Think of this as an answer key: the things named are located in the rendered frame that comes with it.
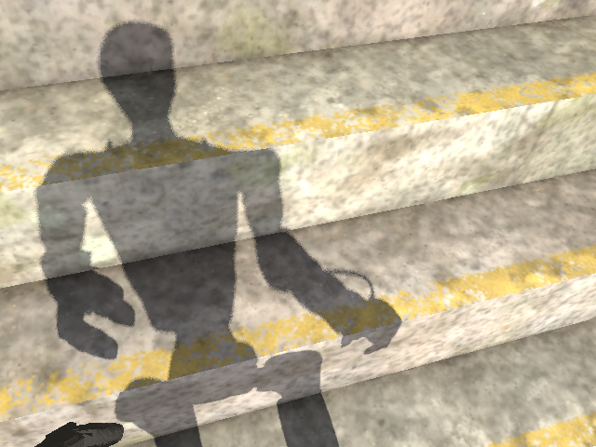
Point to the left robot hand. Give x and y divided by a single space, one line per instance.
88 435

